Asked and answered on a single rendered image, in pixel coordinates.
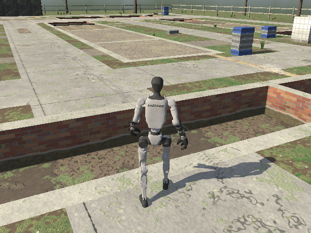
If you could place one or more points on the robot right upper arm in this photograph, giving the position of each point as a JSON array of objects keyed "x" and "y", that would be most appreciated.
[{"x": 174, "y": 111}]

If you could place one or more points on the left robot forearm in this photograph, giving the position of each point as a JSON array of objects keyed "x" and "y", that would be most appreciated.
[{"x": 133, "y": 124}]

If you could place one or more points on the right robot forearm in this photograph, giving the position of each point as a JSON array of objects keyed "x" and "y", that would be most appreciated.
[{"x": 181, "y": 130}]

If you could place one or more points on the robot left upper arm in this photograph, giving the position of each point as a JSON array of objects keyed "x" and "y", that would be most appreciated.
[{"x": 141, "y": 101}]

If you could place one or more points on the robot left hand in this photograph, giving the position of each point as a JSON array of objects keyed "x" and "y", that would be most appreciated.
[{"x": 136, "y": 129}]

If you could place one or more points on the robot left shin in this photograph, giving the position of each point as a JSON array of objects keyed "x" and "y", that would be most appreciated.
[{"x": 143, "y": 183}]

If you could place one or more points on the robot right hand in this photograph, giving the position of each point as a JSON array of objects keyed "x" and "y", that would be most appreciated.
[{"x": 185, "y": 143}]

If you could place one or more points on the left robot foot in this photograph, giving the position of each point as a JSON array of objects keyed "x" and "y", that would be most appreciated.
[{"x": 143, "y": 202}]

